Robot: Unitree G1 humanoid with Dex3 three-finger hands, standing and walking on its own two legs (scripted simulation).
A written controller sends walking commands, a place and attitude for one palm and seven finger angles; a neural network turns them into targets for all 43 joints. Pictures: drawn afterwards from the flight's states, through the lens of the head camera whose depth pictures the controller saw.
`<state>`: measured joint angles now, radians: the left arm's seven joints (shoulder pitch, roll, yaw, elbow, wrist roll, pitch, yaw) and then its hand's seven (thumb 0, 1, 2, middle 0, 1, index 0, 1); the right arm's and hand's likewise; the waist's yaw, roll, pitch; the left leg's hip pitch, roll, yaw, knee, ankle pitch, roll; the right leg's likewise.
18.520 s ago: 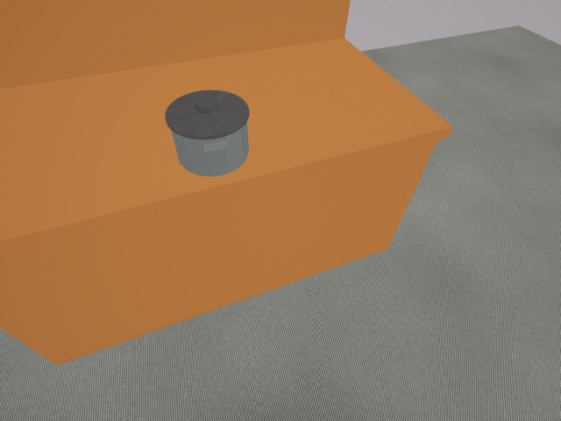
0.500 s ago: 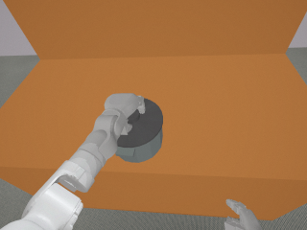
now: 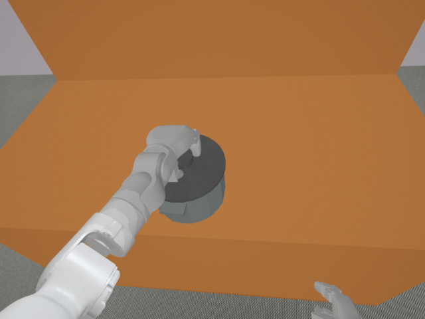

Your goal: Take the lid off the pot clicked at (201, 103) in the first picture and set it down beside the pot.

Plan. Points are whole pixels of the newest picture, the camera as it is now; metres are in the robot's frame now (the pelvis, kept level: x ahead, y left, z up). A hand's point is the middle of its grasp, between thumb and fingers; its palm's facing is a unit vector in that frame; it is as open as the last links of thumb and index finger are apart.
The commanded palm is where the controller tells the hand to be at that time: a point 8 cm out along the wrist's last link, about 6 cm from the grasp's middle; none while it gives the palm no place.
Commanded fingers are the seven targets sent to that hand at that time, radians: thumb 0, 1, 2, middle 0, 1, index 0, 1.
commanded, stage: close the fingers and squeeze the knob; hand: left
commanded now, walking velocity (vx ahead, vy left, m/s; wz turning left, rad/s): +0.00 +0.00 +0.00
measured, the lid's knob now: (181, 157) +0.44 +0.09 +0.05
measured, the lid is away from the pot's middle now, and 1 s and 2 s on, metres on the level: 0.00 0.01 0.01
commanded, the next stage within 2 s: lift the lid straight up in 0.34 s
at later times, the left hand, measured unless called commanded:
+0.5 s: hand (176, 161) +0.41 +0.09 +0.07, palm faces -0.29 -0.04 -0.96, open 8.3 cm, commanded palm +0.39 +0.10 +0.13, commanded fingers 0.00 0.44 1.20 -0.87 -0.96 -0.89 -0.95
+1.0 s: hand (171, 158) +0.40 +0.09 +0.09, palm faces -0.25 -0.03 -0.97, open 8.2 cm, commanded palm +0.38 +0.09 +0.17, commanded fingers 0.00 0.44 1.20 -0.88 -0.96 -0.89 -0.95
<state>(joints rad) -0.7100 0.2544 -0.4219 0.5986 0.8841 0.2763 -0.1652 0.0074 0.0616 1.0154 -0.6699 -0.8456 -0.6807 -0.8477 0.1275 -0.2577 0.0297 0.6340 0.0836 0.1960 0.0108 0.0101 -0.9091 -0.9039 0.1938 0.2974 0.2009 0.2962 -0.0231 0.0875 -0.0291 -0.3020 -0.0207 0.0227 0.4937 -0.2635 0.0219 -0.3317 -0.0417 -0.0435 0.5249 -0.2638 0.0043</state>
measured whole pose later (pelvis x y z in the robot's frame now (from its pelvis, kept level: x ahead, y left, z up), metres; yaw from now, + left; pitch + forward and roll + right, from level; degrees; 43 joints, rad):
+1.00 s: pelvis +0.01 +0.01 +0.00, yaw +0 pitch +3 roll +0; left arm -0.64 0.31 -0.47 0.39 0.85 0.33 -0.20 0.00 0.04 1.01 -0.69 -0.84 -0.71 -0.84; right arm 0.09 -0.26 0.03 0.64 0.08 0.17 0.03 0.01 -0.91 -0.90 0.19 0.30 0.20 0.30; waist -0.01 0.11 -0.02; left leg -0.25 -0.03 0.02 0.47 -0.26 0.03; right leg -0.28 -0.05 -0.05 0.49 -0.26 0.01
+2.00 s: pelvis -0.02 -0.01 +0.00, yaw +1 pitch +0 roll +1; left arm -0.85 0.36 -0.43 0.42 0.82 0.34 -0.32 0.00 0.02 1.01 -0.71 -0.85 -0.72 -0.84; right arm 0.07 -0.27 0.06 0.64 0.09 0.10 0.01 0.01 -0.91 -0.90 0.19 0.30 0.20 0.30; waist -0.01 0.11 0.00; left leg -0.23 -0.03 0.01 0.44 -0.21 0.01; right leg -0.27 -0.05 -0.05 0.51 -0.24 0.00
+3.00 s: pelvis -0.01 +0.00 +0.00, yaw +1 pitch +1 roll +1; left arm -0.82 0.47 -0.33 0.34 0.83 0.31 -0.41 0.00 0.02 1.01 -0.71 -0.85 -0.72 -0.85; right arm 0.09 -0.29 0.06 0.62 0.08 0.10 0.00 0.01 -0.91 -0.90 0.19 0.30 0.20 0.30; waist 0.00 0.11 0.00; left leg -0.23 -0.04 0.01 0.44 -0.22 0.03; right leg -0.26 -0.05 -0.05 0.48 -0.24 0.01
